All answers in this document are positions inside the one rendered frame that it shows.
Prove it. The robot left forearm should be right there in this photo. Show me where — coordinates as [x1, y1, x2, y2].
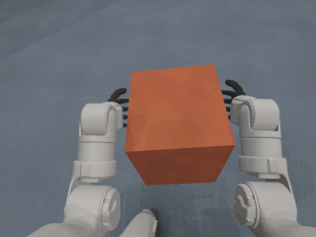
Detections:
[63, 102, 123, 219]

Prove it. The carton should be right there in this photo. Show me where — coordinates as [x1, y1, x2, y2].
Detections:
[124, 64, 236, 186]

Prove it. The left robot hand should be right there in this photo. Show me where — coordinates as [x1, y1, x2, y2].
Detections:
[108, 88, 129, 127]

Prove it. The left robot upper arm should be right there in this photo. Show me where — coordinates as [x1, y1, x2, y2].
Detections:
[28, 185, 120, 237]

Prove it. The right robot hand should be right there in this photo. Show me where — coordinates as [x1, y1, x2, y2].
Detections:
[221, 79, 246, 120]

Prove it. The robot left foot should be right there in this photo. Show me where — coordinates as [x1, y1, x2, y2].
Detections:
[149, 208, 159, 233]

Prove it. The left robot shin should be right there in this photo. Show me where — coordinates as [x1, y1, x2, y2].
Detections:
[141, 209, 155, 217]

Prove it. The robot right forearm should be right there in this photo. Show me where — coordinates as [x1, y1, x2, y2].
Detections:
[230, 95, 297, 218]

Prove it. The right robot upper arm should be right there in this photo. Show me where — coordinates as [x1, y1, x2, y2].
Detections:
[233, 181, 316, 237]

